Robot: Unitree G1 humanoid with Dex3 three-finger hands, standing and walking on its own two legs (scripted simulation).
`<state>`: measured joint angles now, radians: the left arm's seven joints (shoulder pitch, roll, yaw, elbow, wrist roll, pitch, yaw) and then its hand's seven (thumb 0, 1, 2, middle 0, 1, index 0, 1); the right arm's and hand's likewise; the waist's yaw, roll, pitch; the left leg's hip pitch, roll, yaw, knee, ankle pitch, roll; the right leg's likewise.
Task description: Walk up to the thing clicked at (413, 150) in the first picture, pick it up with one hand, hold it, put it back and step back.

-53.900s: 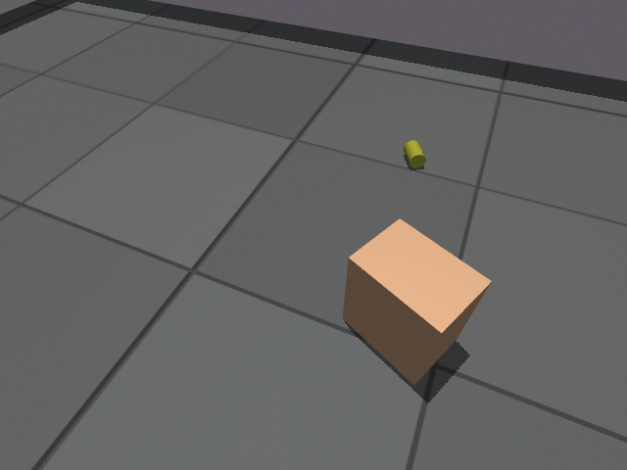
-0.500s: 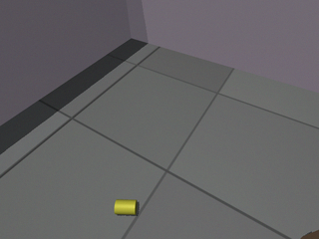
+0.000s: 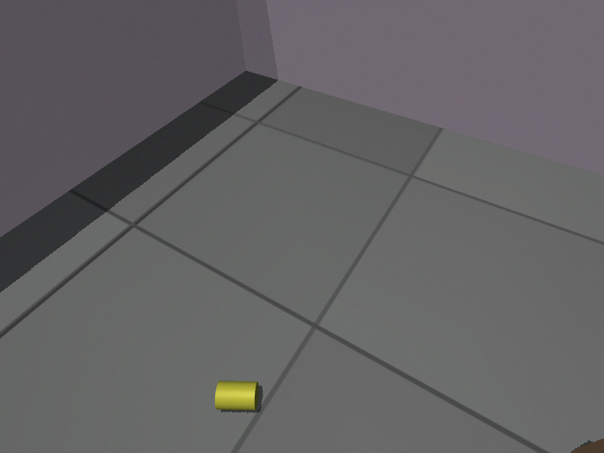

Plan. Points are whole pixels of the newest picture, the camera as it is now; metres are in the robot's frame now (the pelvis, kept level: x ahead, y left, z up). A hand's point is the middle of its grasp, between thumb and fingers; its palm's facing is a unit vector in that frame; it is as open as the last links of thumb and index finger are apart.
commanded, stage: stand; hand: left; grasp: from above
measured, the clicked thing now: (237, 395) +0.42 +0.24 -0.74
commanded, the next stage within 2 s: step back in 0.64 s
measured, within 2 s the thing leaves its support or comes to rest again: neither
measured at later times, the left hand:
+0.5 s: hand out of the picture +0.08 +0.25 -0.16, palm faces -0.01 -0.94 -0.34, open 7.4 cm
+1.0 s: hand out of the picture +0.09 +0.30 -0.19, palm faces -0.02 -0.93 -0.37, open 7.4 cm
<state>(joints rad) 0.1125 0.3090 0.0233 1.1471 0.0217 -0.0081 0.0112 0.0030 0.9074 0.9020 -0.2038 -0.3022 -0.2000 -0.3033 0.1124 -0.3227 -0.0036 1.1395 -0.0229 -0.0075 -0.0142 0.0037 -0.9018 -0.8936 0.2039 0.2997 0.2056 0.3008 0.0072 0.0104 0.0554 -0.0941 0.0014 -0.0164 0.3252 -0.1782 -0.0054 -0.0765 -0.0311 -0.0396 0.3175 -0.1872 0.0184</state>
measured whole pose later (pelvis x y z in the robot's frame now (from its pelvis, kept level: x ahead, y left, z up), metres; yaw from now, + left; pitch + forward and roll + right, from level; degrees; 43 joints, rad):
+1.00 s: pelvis -0.05 +0.04 -0.03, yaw +1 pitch -1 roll -1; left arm 0.01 0.40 0.06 0.95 0.02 0.05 0.02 0.00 0.91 0.90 -0.21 -0.30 -0.20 -0.30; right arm 0.13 -0.40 -0.06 0.99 -0.02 0.04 0.02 0.00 -0.90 -0.89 0.20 0.30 0.20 0.30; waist -0.03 -0.04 0.17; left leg -0.29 -0.05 -0.01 0.67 -0.38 0.05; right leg -0.38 -0.05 0.03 0.71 -0.35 0.00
